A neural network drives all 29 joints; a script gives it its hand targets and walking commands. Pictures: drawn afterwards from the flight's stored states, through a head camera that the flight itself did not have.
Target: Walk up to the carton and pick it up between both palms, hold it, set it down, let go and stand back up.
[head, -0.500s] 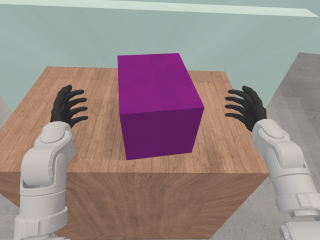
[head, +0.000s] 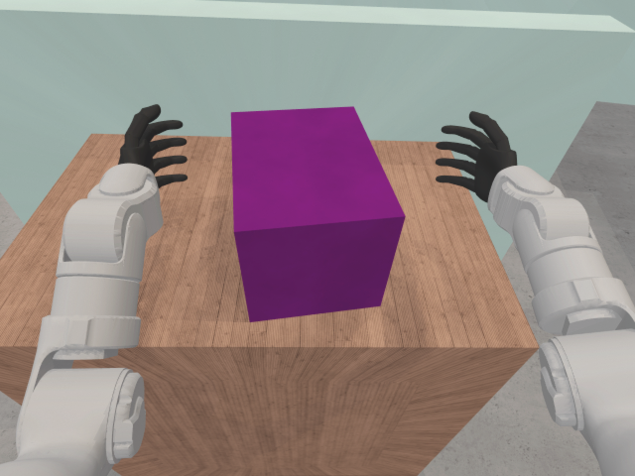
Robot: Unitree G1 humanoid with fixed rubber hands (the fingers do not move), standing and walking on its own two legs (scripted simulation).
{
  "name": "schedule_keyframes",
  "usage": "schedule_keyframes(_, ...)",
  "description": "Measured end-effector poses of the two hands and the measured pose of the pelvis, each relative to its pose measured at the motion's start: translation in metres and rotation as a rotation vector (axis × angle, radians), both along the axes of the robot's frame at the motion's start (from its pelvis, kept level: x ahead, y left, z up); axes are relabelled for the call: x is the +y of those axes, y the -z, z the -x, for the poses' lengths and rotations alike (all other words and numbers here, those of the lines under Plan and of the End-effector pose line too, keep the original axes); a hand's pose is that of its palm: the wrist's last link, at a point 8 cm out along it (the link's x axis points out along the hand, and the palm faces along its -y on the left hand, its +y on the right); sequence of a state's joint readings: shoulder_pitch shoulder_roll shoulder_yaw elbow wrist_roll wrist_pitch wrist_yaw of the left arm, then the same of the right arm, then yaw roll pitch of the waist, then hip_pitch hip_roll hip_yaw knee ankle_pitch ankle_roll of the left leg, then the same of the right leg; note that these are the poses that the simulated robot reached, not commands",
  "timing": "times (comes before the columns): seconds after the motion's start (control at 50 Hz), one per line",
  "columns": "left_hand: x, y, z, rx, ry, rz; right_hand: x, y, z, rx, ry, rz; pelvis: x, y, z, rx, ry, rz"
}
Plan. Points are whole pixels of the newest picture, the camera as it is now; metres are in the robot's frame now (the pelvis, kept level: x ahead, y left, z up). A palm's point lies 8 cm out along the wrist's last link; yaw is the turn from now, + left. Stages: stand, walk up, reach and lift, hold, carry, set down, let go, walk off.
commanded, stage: reach and lift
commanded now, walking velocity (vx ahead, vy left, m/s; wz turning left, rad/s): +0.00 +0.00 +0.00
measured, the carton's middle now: (304, 208) +0.49 +0.03 +0.08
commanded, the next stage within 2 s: none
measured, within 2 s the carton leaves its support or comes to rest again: neither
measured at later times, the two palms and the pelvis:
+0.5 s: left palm (154, 140) +0.45 +0.21 +0.22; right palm (482, 144) +0.47 -0.19 +0.22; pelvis +0.02 +0.00 +0.00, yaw +0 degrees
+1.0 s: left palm (178, 183) +0.46 +0.20 +0.15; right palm (466, 179) +0.47 -0.19 +0.16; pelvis +0.02 +0.01 +0.00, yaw +0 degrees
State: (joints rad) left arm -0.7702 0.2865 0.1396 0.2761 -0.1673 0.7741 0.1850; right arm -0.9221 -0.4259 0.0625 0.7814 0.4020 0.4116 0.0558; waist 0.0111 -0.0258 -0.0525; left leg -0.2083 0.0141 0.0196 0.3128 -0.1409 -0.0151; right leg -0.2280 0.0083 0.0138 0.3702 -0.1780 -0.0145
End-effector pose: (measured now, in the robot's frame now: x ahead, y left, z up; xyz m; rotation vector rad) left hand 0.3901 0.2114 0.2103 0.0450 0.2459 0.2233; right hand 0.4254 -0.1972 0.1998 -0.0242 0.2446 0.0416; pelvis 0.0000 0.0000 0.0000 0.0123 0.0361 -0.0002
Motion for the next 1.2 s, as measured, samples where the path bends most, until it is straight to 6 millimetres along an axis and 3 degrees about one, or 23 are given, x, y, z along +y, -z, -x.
schedule_keyframes(0.46, 0.001, -0.010, -0.057, -0.002, -0.016, 0.010, 0.008, -0.019, -0.040, 0.018, 0.010, 0.021, 0.002, -0.001, -0.018, 0.040, 0.003, 0.010)
schedule_keyframes(0.68, -0.001, 0.016, -0.067, 0.002, -0.011, 0.018, 0.009, 0.002, -0.049, 0.034, 0.020, 0.065, 0.004, -0.001, -0.023, 0.053, 0.003, 0.013)
schedule_keyframes(0.98, -0.010, 0.061, -0.065, 0.017, 0.008, 0.011, 0.006, 0.041, -0.047, 0.054, 0.016, 0.095, 0.005, -0.001, -0.023, 0.069, 0.003, 0.014)
schedule_keyframes(1.2, -0.014, 0.068, -0.070, -0.024, 0.019, 0.009, 0.018, 0.051, -0.055, 0.023, 0.001, 0.107, 0.006, 0.000, -0.026, 0.115, 0.002, 0.016)
